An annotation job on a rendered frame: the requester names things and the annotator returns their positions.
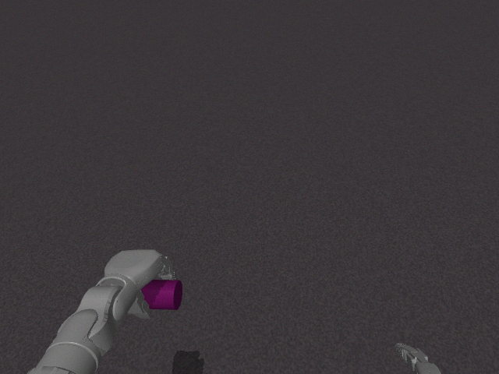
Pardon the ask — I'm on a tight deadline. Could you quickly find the can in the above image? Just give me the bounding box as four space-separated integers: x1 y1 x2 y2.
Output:
141 280 182 310

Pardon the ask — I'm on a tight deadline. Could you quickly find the left robot arm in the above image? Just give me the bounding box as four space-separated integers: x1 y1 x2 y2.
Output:
27 273 137 374

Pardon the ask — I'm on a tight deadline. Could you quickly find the right robot hand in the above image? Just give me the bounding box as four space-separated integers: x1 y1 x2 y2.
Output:
395 343 441 374

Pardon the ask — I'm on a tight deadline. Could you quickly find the left robot hand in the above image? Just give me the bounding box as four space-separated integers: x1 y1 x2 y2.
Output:
104 249 175 319

